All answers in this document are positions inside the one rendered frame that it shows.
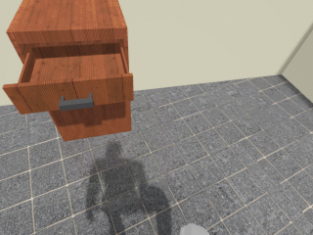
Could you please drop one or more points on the drawer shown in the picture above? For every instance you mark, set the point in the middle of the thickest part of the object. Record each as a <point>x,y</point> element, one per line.
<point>72,71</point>

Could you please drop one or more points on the cabinet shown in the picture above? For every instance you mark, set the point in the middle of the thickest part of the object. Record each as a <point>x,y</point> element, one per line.
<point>40,23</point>

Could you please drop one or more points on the right robot thigh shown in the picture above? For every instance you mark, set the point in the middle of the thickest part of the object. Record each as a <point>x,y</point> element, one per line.
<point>193,229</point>

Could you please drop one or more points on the handle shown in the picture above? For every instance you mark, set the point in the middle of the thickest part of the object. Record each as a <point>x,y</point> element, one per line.
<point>75,104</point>

